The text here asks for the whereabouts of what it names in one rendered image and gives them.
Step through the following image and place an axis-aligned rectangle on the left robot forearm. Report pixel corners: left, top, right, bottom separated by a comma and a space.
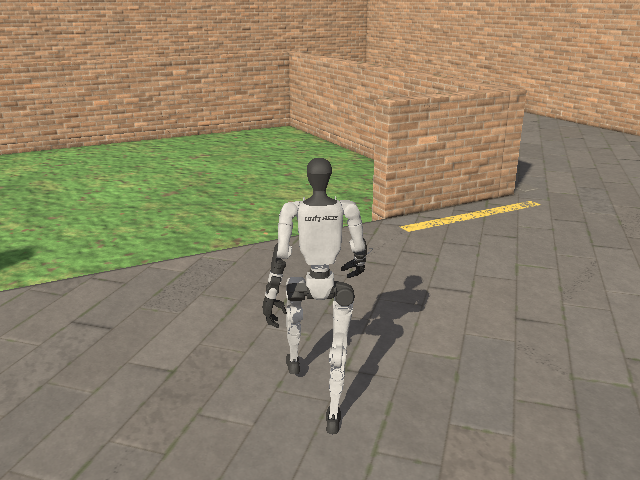
265, 243, 286, 299

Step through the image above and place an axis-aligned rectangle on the robot left shin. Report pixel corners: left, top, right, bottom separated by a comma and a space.
286, 307, 301, 362

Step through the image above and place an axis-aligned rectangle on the robot right foot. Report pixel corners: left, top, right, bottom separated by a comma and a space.
326, 406, 341, 434

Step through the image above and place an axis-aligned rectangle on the right robot upper arm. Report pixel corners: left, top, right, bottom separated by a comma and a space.
340, 200, 366, 253

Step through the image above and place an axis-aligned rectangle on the right robot forearm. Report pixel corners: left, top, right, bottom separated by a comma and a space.
353, 238, 367, 266

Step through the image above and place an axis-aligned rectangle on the robot right hand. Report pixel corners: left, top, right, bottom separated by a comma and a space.
341, 259, 365, 278

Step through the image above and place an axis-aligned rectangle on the left robot upper arm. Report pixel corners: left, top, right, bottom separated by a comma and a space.
276, 201, 299, 259

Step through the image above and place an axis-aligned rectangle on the robot left hand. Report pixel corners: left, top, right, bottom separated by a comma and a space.
262, 296, 287, 328

